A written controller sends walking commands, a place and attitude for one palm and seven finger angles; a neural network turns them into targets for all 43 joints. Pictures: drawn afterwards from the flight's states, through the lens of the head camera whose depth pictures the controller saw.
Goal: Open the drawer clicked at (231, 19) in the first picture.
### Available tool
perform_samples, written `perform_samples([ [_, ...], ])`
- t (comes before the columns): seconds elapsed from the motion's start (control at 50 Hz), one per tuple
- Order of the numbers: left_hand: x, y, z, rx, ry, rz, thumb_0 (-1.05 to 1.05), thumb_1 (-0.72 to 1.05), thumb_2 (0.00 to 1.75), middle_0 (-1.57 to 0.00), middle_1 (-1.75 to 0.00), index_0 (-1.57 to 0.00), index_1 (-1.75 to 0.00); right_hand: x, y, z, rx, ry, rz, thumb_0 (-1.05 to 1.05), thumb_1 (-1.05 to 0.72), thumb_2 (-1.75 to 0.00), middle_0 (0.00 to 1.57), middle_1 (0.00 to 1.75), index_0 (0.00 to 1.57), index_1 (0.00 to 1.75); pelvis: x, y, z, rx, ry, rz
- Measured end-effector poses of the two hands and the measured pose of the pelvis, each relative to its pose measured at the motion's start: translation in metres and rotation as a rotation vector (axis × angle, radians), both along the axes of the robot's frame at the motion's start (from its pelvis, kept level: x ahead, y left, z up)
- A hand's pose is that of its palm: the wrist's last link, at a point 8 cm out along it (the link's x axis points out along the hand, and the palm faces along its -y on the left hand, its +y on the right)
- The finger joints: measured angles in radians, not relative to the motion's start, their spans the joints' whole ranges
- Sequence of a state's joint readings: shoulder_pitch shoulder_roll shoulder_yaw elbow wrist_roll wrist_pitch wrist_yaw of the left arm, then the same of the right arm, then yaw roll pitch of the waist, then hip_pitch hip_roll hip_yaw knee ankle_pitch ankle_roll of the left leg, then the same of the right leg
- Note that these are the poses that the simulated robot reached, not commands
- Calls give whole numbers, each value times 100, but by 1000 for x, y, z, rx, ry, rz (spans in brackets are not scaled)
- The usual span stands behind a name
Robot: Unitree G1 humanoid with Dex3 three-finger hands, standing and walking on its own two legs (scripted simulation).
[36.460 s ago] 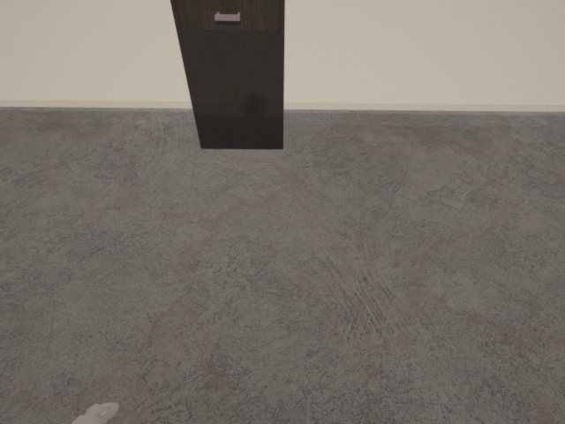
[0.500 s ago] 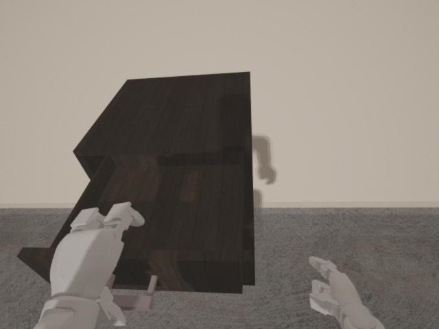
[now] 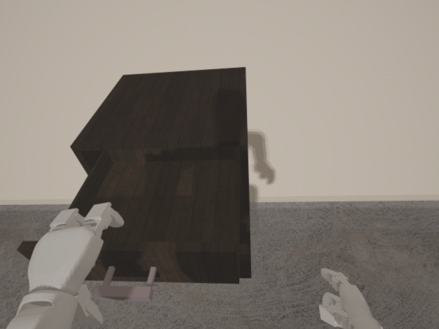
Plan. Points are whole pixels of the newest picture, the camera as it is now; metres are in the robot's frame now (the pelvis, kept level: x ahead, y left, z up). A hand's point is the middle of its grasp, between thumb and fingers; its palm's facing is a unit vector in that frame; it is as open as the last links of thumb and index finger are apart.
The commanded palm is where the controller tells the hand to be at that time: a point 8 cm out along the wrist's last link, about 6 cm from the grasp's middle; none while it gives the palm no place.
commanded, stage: draw the hand back to the body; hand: left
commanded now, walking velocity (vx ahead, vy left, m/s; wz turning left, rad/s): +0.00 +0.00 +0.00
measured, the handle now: (128, 282) +0.20 +0.24 -0.04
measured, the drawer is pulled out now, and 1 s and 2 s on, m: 0.30 0.30 0.30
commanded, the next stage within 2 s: step back with the hand held close in 1.20 s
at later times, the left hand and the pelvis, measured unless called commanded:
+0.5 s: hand (81, 241) +0.17 +0.22 +0.17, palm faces +0.39 -0.84 -0.37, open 12.9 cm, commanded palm +0.12 +0.26 +0.17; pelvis +0.01 +0.01 +0.00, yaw +3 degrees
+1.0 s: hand (74, 232) +0.19 +0.25 +0.16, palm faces +0.47 -0.78 -0.41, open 8.7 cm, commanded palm +0.13 +0.28 +0.17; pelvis +0.02 -0.01 +0.00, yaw +3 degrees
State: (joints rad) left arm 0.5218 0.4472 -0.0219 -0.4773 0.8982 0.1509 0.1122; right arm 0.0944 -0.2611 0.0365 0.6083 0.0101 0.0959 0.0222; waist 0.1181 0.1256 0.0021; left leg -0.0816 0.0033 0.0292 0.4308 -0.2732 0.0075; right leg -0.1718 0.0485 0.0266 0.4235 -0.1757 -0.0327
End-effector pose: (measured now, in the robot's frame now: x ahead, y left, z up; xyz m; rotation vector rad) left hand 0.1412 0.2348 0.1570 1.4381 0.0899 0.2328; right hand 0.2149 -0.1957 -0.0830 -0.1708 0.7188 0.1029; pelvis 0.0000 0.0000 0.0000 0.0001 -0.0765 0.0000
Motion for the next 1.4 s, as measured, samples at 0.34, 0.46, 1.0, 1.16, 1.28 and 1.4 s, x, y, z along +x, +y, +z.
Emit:
perform_samples([
  [0.34, -10, 11, -8, -851, -241, -37, 0, -44, 32, -32, -117, -31, -117, -6, 21, 21, -28, -152, -25, 2, -91, -90, 20, 30, 20, 30, -3, 8, 0, -3, -23, 31],
  [0.46, -10, 22, 18, -941, -420, -100, 0, -31, 38, -31, -108, -30, -108, -14, 23, 24, -48, -182, -11, 2, -90, -90, 20, 30, 20, 30, 7, 6, 0, -9, -26, 46],
  [1.0, 2, 45, 22, -890, -459, 26, 1, 59, 77, -23, -49, -23, -49, -2, -10, 6, -59, -111, -72, 2, -90, -90, 20, 30, 20, 30, 18, -6, 1, -7, 12, 53],
  [1.16, 2, 36, 16, -911, -427, 29, 1, 81, 86, -22, -35, -21, -35, 2, -11, 7, -53, -118, -66, 2, -90, -90, 20, 30, 20, 30, 19, -9, 1, -7, 14, 55],
  [1.28, -1, 38, 22, -889, -441, 31, 2, 87, 89, -21, -32, -21, -31, 1, -10, 5, -44, -112, -68, 2, -90, -90, 20, 30, 20, 30, 19, -10, 1, -7, 11, 56],
  [1.4, 0, 44, 29, -831, -458, 17, 2, 88, 89, -21, -31, -21, -30, -6, -13, 4, -59, -91, -78, 2, -90, -90, 20, 30, 20, 30, 14, -9, 1, -15, 42, 59],
])
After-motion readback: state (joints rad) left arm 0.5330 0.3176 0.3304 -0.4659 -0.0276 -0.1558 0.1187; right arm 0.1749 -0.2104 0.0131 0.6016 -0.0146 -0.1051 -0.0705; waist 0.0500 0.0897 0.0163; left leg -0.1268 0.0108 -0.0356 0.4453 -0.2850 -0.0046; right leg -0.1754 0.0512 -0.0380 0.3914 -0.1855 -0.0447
